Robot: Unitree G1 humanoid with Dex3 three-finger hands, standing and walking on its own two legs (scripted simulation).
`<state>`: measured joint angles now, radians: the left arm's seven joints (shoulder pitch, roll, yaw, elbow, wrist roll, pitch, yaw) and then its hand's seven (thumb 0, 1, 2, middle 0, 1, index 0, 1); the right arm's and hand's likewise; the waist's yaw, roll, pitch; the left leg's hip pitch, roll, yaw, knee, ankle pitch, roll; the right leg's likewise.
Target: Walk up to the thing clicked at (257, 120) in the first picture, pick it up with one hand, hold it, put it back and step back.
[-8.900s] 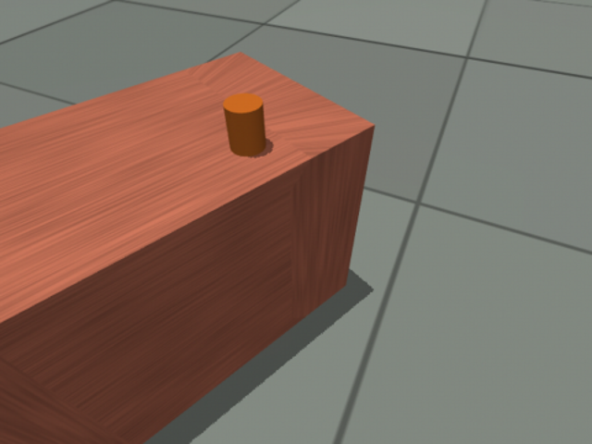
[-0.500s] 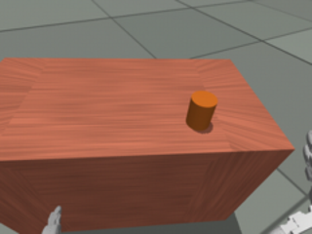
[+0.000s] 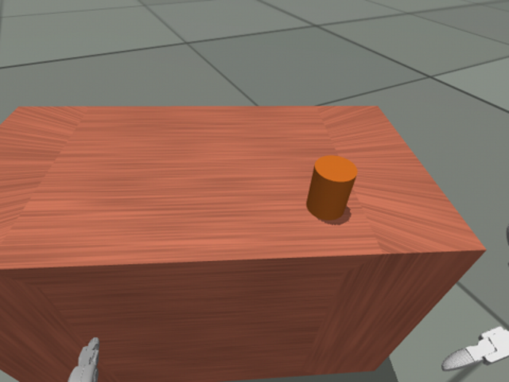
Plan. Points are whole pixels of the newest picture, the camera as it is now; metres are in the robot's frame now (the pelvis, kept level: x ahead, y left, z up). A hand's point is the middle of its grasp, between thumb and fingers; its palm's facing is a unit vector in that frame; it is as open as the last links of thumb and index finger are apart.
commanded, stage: go down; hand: right
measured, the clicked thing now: (330, 188) +0.52 -0.17 +0.03
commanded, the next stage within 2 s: none
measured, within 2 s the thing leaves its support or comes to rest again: neither
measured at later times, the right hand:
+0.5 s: hand (473, 222) +0.31 -0.31 +0.15, palm faces +0.10 +0.99 -0.10, open 17.7 cm
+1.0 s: hand (479, 201) +0.35 -0.33 +0.16, palm faces +0.12 +0.99 -0.02, open 17.8 cm
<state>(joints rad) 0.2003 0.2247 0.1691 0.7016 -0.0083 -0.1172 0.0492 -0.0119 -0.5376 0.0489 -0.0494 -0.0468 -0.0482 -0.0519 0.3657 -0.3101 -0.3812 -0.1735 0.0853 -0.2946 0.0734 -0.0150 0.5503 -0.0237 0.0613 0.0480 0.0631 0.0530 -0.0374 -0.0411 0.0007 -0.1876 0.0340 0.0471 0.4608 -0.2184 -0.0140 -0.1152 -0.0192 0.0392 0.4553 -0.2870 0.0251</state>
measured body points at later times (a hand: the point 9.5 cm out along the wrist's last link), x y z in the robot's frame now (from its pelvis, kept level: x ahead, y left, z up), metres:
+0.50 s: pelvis +0.00 -0.01 +0.00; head -0.01 +0.00 +0.45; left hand +0.15 +0.25 -0.09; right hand +0.30 -0.36 +0.16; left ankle +0.02 +0.13 -0.74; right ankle -0.02 -0.14 -0.74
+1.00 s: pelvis -0.01 +0.00 -0.01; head +0.01 +0.00 +0.44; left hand +0.14 +0.26 -0.09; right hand +0.34 -0.38 +0.16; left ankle +0.02 +0.13 -0.74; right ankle -0.02 -0.14 -0.74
